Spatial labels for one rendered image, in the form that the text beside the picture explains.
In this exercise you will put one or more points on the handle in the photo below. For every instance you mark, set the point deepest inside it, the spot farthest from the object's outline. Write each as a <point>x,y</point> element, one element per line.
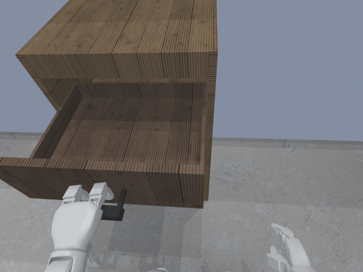
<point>114,212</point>

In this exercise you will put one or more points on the drawer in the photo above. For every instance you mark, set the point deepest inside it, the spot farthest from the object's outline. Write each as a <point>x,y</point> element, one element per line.
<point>147,138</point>

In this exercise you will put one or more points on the robot right hand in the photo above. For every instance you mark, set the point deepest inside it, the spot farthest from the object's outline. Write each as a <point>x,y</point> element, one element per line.
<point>283,258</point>

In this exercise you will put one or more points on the robot left hand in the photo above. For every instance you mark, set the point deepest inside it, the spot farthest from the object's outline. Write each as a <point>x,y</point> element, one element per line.
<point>75,223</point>

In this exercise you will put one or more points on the left robot forearm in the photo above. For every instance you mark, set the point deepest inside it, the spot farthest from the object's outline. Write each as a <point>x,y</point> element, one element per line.
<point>67,260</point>

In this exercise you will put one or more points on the cabinet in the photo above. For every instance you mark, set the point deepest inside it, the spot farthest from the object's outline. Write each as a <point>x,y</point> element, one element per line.
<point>127,41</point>

